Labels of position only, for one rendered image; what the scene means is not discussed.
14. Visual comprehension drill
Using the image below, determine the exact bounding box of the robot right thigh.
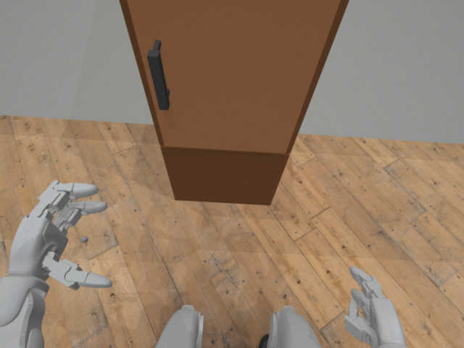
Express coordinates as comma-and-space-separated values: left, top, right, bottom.
268, 311, 322, 348

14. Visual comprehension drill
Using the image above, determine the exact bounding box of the cupboard door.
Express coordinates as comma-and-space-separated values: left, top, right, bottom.
127, 0, 341, 154

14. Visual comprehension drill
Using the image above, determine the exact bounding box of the robot left hand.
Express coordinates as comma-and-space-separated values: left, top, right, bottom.
8, 181, 112, 291

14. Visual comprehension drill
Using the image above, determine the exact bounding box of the robot left forearm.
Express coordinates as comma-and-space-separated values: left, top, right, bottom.
0, 274, 49, 348

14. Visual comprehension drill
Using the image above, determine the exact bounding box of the robot thigh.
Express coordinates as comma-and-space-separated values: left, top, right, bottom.
155, 310, 204, 348
268, 311, 322, 348

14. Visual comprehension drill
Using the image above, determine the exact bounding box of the robot right hand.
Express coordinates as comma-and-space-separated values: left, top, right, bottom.
344, 266, 406, 348

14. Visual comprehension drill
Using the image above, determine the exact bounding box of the handle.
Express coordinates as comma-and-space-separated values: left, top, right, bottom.
147, 40, 170, 110

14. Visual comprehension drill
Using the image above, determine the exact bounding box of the robot left thigh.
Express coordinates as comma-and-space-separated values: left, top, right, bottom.
155, 310, 204, 348

